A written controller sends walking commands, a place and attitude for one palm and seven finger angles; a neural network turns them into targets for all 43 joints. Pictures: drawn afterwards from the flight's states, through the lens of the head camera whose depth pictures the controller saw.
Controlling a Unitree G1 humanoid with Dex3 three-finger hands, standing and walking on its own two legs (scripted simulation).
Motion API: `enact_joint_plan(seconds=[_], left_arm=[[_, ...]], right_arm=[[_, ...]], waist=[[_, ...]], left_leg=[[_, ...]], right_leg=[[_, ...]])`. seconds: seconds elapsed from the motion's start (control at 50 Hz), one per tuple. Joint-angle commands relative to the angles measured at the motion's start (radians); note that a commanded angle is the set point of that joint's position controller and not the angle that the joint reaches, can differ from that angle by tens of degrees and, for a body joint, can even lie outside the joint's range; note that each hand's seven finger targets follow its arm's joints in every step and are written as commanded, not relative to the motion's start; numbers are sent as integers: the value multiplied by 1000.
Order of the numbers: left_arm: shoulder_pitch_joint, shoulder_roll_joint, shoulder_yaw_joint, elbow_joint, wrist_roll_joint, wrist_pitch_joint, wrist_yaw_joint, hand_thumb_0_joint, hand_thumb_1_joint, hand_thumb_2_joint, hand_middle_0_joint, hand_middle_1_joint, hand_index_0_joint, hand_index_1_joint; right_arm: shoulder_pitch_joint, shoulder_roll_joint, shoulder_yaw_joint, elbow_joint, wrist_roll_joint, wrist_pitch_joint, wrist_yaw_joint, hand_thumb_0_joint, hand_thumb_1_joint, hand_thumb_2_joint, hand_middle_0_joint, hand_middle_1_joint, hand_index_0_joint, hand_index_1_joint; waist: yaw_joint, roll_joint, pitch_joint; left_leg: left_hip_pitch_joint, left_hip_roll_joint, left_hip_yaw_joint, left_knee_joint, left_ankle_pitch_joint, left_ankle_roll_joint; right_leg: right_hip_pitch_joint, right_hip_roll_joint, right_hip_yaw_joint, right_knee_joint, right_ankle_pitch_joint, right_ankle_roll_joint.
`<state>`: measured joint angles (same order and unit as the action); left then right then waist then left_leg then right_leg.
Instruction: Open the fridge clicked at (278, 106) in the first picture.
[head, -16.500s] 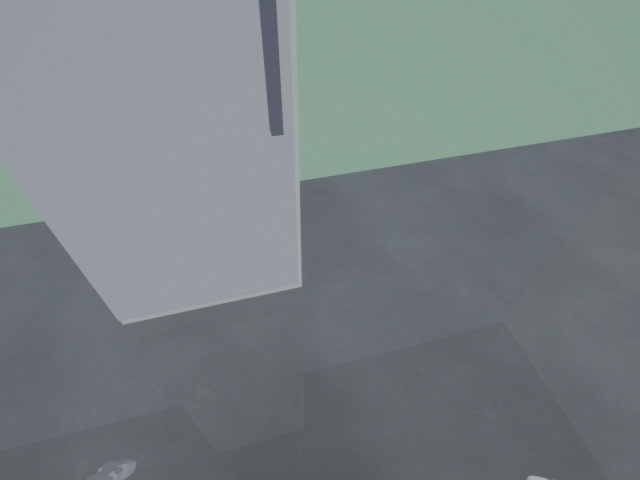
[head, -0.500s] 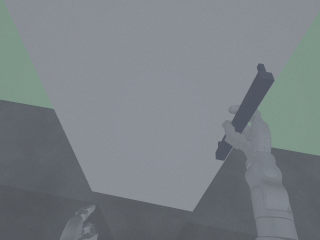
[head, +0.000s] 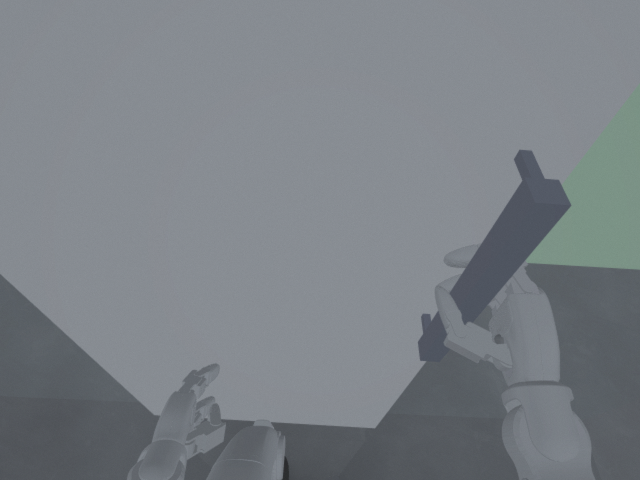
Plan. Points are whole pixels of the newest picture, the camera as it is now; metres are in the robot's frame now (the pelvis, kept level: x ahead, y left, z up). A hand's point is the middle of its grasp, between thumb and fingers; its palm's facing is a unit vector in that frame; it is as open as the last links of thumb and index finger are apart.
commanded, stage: walk backward, drawing the door open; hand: right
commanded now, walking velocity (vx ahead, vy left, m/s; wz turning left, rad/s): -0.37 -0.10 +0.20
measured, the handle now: (466, 278) +0.30 -0.13 +0.14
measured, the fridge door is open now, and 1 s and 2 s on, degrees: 1 23 63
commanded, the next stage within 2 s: none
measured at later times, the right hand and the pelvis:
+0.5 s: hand (444, 353) +0.23 -0.10 +0.12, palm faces +0.32 +0.92 -0.24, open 6.6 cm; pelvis -0.04 +0.09 -0.02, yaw +2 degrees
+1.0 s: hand out of the picture +0.06 -0.04 +0.12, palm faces +0.51 +0.82 -0.24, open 6.5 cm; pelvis -0.14 +0.21 -0.01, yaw -14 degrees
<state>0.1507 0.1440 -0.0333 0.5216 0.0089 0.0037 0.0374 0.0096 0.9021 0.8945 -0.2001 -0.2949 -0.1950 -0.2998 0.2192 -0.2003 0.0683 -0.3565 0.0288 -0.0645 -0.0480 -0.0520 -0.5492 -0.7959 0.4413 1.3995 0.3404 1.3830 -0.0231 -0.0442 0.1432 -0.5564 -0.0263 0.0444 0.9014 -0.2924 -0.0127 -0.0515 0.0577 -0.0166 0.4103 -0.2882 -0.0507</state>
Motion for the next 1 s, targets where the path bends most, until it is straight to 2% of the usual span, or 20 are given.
enact_joint_plan(seconds=[0.0, 0.06, 0.1, 0.14, 0.18, 0.22, 0.26, 0.32, 0.4, 0.42, 0.44, 0.46, 0.48, 0.54, 0.58, 0.68, 0.7, 0.74, 0.8, 0.98], left_arm=[[-88, 103, 22, -156, 3, -48, 42, 0, 900, 900, -200, -300, -200, -300], [-145, 109, 9, -158, 6, -40, 53, 0, 900, 900, -200, -300, -200, -300], [-148, 111, 15, -157, 2, -39, 56, 0, 900, 900, -200, -300, -200, -300], [-82, 129, 41, -196, 12, -42, 43, 0, 900, 900, -200, -300, -200, -300], [-53, 146, 42, -169, 19, -21, 15, 0, 900, 900, -200, -300, -200, -300], [-68, 137, 53, -132, 5, 20, -7, 0, 900, 900, -200, -300, -200, -300], [-50, 128, 45, -93, -5, 42, -5, 0, 900, 900, -200, -300, -200, -300], [-96, 154, 55, -95, -16, 57, 24, 0, 900, 900, -200, -300, -200, -300], [-89, 167, 40, -125, -18, 58, 29, 0, 900, 900, -200, -300, -200, -300], [-48, 176, 41, -135, -18, 58, 22, 0, 900, 900, -200, -300, -200, -300], [-61, 193, 52, -177, -4, 44, 21, 0, 900, 900, -200, -300, -200, -300], [-88, 166, 59, -194, 27, -6, 28, 0, 900, 900, -200, -300, -200, -300], [-63, 146, 76, -149, 27, -27, 26, 0, 900, 900, -200, -300, -200, -300], [-45, 190, 112, -81, -7, -84, 26, 0, 900, 900, -200, -300, -200, -300], [-8, 212, 113, -39, 0, -116, 42, 0, 900, 900, -200, -300, -200, -300], [3, 209, 102, 11, 11, -186, 28, 0, 900, 900, -200, -300, -200, -300], [-8, 189, 96, 5, 4, -187, 26, 0, 900, 900, -200, -300, -200, -300], [-48, 152, 92, -24, 1, -174, 45, 0, 900, 900, -200, -300, -200, -300], [-51, 128, 84, 0, 4, -165, 65, 0, 900, 900, -200, -300, -200, -300], [-48, 140, 71, -55, 23, -120, 90, 0, 900, 900, -200, -300, -200, -300]], right_arm=[[-125, -78, -121, -294, 24, -32, -33, 0, -900, -900, 450, 1400, 450, 1400], [-16, -71, -156, -265, 25, -8, -39, 0, -900, -900, 450, 1400, 450, 1400], [18, -53, -154, -259, 12, -2, -39, 0, -900, -900, 450, 1400, 450, 1400], [65, -101, -205, -236, 6, -21, -34, 0, -900, -900, 450, 1400, 450, 1400], [56, -117, -238, -202, 8, -35, -48, 0, -900, -900, 450, 1400, 450, 1400], [14, -129, -235, -300, -12, -63, -66, 0, -900, -900, 450, 1400, 450, 1400], [24, -100, -209, -289, -10, -80, -80, 0, -900, -900, 450, 1400, 450, 1400], [2, -136, -238, -214, 0, -81, -100, 0, -900, -900, 450, 1400, 450, 1400], [0, -156, -270, -174, 5, -127, -107, 0, -900, -900, 450, 1400, 450, 1400], [13, -151, -274, -179, 10, -132, -106, 0, -900, -900, 450, 1400, 450, 1400], [30, -156, -289, -201, 16, -138, -109, 0, -900, -900, 450, 1400, 450, 1400], [43, -195, -341, -170, -2, -140, -126, 0, -900, -900, 450, 1400, 450, 1400], [15, -250, -398, -170, -33, -151, -116, 0, -900, -900, 450, 1400, 450, 1400], [-5, -174, -324, -117, 11, -138, -90, 0, -900, -900, 450, 1400, 450, 1400], [-65, -153, -303, -116, 4, -128, -110, 0, -900, -900, 450, 1400, 450, 1400], [11, -190, -355, -169, -10, -171, -110, 0, -900, -900, 450, 1400, 450, 1400], [5, -216, -373, -197, -8, -186, -107, 0, -900, -900, 450, 1400, 450, 1400], [26, -326, -470, -144, -9, -194, -116, 0, -900, -900, 450, 1400, 450, 1400], [60, -242, -414, -60, -4, -150, -113, 0, -900, -900, 450, 1400, 450, 1400], [40, -163, -335, -200, 1, -155, -110, 0, -900, -900, 450, 1400, 450, 1400]], waist=[[38, -133, -254], [4, 5, -203], [-6, 130, -153], [10, 402, -182], [29, 251, -159], [45, 143, -348], [61, 137, -461], [49, 240, -426], [52, 144, -329], [81, -1, -337], [84, -284, -291], [53, -316, -223], [21, -167, -192], [-1, -80, -103], [21, -94, -82], [40, -282, -245], [37, -185, -288], [24, 248, -332], [14, 240, -358], [31, 208, -292]], left_leg=[[171, 17, 11, -69, 113, 0], [361, 49, -47, -123, 175, 5], [398, 100, -101, -284, 323, 25], [285, 388, -572, -553, 862, 121], [187, 436, -621, -673, 518, -3], [257, 356, -498, -744, 51, -131], [272, 220, -249, -792, 24, -205], [288, 190, -172, -863, -74, -142], [433, 99, -12, -714, 12, -120], [514, 46, 29, -444, 114, -134], [485, -28, -12, 42, 56, -130], [316, 2, -264, 513, -178, -34], [186, 7, -332, 642, -215, 8], [-51, 25, -160, 343, -159, -38], [66, 4, -36, 11, -153, -43], [304, -8, 52, -577, 82, -48], [395, 49, 24, -624, 250, -31], [511, 368, -201, -470, 917, 120], [458, 397, -207, -442, 810, 176], [356, 303, 11, -441, 458, 120]], right_leg=[[-19, -311, 69, 29, 980, 1], [-224, -364, 126, 138, 724, -44], [-303, -272, 98, 362, 492, -15], [-394, 32, 62, 843, -363, 62], [-388, 20, 180, 910, -308, 85], [-313, 21, 151, 913, -172, 92], [-175, 72, -7, 768, -135, 89], [-96, 85, -117, 457, -221, 74], [-173, 45, -155, 46, -178, 11], [-217, -39, -73, -146, -75, -27], [-387, -289, 256, -259, -44, -142], [-564, -551, 590, -220, 130, -271], [-515, -593, 624, -211, 299, -271], [-290, -368, 338, -34, 325, -180], [-232, -294, 229, -3, 373, -82], [-110, -178, 220, 138, 473, -7], [-138, -132, 159, 210, 384, 35], [-465, -8, 38, 539, -272, 87], [-485, -34, 115, 817, -265, 82], [-219, -67, -29, 168, -74, 69]])
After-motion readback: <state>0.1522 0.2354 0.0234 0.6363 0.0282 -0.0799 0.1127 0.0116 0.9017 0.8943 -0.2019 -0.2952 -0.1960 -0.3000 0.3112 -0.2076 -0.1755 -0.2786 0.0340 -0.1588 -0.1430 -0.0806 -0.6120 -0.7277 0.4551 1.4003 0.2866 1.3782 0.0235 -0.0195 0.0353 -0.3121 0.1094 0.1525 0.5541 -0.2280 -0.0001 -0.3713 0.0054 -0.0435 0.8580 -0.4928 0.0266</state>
